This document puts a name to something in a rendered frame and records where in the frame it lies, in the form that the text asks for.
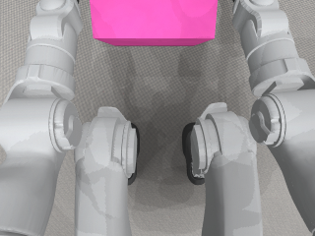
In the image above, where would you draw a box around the robot left shin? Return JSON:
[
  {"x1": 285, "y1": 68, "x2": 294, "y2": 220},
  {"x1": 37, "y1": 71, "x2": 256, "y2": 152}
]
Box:
[{"x1": 74, "y1": 106, "x2": 133, "y2": 178}]

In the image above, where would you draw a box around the robot left forearm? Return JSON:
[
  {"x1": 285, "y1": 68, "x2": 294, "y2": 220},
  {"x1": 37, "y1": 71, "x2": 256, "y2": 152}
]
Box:
[{"x1": 0, "y1": 0, "x2": 84, "y2": 145}]

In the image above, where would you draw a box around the left robot foot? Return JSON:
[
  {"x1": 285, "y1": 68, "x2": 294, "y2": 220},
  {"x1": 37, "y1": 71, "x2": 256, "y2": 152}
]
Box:
[{"x1": 127, "y1": 123, "x2": 140, "y2": 186}]

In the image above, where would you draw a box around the carton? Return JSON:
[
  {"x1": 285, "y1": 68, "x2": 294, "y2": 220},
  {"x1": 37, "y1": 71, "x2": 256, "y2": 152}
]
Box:
[{"x1": 90, "y1": 0, "x2": 218, "y2": 46}]

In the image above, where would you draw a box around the robot right forearm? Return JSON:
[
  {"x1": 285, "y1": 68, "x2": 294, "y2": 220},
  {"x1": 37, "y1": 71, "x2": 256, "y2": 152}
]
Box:
[{"x1": 232, "y1": 0, "x2": 315, "y2": 97}]

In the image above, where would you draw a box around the left robot upper arm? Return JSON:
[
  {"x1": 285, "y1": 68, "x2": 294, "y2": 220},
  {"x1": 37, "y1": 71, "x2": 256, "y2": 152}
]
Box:
[{"x1": 0, "y1": 97, "x2": 83, "y2": 236}]

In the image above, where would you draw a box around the right robot upper arm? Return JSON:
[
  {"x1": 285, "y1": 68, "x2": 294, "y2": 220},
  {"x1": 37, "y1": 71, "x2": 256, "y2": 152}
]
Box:
[{"x1": 248, "y1": 88, "x2": 315, "y2": 236}]

